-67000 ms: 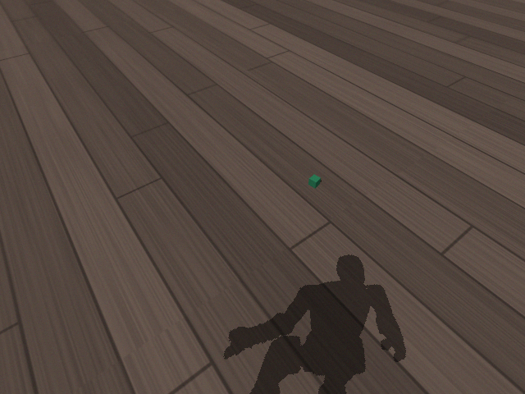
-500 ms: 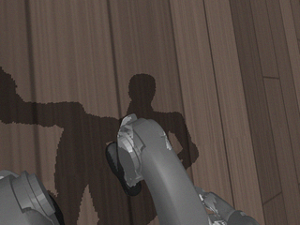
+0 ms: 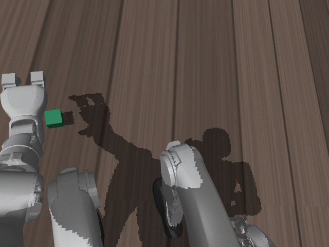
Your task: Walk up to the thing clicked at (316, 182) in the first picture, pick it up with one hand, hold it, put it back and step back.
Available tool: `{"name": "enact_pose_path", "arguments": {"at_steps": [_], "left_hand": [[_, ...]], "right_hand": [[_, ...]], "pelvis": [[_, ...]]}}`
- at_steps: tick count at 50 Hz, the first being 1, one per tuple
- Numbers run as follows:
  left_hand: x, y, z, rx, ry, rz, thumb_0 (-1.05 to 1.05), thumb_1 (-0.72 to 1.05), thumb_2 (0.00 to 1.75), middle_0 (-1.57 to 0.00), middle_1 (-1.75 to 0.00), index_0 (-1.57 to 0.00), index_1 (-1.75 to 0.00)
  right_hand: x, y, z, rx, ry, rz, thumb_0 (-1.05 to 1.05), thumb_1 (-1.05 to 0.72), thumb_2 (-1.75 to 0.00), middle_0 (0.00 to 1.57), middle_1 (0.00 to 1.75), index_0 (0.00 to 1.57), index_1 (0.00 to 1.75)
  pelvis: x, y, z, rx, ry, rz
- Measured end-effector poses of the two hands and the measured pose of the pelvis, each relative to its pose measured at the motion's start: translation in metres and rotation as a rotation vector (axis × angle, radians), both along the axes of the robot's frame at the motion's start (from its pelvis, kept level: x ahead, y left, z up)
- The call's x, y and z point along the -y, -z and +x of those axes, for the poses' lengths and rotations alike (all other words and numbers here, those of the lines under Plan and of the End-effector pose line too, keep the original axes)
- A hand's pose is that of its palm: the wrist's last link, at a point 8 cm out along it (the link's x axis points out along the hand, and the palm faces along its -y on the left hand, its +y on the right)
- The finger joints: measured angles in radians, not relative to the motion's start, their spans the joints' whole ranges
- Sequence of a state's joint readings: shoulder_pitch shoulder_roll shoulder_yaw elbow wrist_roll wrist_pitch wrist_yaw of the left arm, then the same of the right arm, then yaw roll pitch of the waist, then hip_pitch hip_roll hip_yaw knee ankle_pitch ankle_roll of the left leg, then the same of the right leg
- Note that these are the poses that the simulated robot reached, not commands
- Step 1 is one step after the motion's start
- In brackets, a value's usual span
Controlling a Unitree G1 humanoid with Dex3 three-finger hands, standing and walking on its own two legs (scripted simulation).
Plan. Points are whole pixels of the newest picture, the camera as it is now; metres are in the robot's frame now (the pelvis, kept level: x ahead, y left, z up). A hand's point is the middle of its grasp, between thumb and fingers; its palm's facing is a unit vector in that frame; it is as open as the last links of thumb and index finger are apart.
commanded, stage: withdraw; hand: left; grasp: from above
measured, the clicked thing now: (54, 118) +0.50 +0.22 -0.33
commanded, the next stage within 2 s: home in 0.50 s
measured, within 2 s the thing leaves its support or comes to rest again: neither
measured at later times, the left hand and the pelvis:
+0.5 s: hand (39, 120) +0.44 +0.22 -0.12, palm faces -0.54 -0.05 -0.84, open 13.7 cm; pelvis -0.01 -0.02 +0.03, yaw +8 degrees
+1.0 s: hand (8, 117) +0.43 +0.26 -0.08, palm faces -0.40 -0.14 -0.91, open 13.3 cm; pelvis +0.01 +0.00 +0.05, yaw +6 degrees
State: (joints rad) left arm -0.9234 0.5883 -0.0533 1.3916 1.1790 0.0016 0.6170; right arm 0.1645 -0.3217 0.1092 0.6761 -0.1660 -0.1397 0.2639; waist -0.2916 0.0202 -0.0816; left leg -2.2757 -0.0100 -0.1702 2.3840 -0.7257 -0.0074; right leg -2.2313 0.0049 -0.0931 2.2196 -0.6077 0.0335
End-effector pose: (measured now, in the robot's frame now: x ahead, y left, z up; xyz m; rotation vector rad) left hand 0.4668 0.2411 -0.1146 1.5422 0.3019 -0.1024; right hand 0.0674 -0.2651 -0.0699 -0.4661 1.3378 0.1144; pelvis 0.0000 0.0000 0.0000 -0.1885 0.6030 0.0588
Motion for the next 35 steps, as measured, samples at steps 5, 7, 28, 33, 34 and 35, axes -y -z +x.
{"name": "enact_pose_path", "arguments": {"at_steps": [5, 7, 28, 33, 34, 35], "left_hand": [[0.003, -0.059, 0.001, -0.022, -0.156, -0.01, 0.0, -0.43, 0.97, -0.08, -0.94, -0.1, -0.93], [0.007, -0.081, 0.003, -0.055, -0.184, -0.009, 0.0, -0.44, 0.98, -0.09, -0.94, -0.1, -0.93], [0.017, -0.032, -0.02, -0.269, 0.09, -0.052, 0.0, -0.43, 0.97, -0.11, -0.95, -0.12, -0.94], [0.003, -0.003, -0.02, -0.202, 0.059, -0.051, 0.0, -0.42, 0.95, -0.1, -0.96, -0.12, -0.94], [0.0, 0.0, -0.021, -0.186, 0.048, -0.05, 0.0, -0.41, 0.95, -0.11, -0.96, -0.13, -0.94], [-0.003, 0.001, -0.022, -0.169, 0.036, -0.051, 0.0, -0.41, 0.94, -0.11, -0.95, -0.13, -0.93]], "right_hand": [[0.002, 0.0, 0.018, 0.044, 0.072, 0.063, 0.0, -0.89, -0.89, 0.2, 0.3, 0.2, 0.3], [0.004, -0.001, 0.022, 0.056, 0.099, 0.076, 0.0, -0.89, -0.9, 0.2, 0.3, 0.2, 0.3], [0.039, 0.007, -0.016, -0.063, 0.114, -0.108, 0.0, -0.9, -0.9, 0.2, 0.3, 0.2, 0.3], [0.031, 0.019, -0.019, -0.07, 0.12, -0.119, 0.0, -0.9, -0.89, 0.2, 0.3, 0.2, 0.3], [0.028, 0.022, -0.019, -0.07, 0.126, -0.114, 0.0, -0.9, -0.89, 0.2, 0.3, 0.2, 0.3], [0.025, 0.024, -0.018, -0.071, 0.132, -0.107, 0.0, -0.9, -0.89, 0.2, 0.3, 0.2, 0.3]], "pelvis": [[0.002, -0.025, 0.001, -0.041, -0.015, 0.052], [0.004, -0.034, 0.002, -0.045, -0.02, 0.07], [0.02, -0.017, -0.01, 0.005, -0.046, 0.116], [0.014, -0.001, -0.006, -0.005, -0.043, 0.093], [0.013, 0.001, -0.005, -0.009, -0.043, 0.09], [0.012, 0.002, -0.004, -0.014, -0.044, 0.088]]}}
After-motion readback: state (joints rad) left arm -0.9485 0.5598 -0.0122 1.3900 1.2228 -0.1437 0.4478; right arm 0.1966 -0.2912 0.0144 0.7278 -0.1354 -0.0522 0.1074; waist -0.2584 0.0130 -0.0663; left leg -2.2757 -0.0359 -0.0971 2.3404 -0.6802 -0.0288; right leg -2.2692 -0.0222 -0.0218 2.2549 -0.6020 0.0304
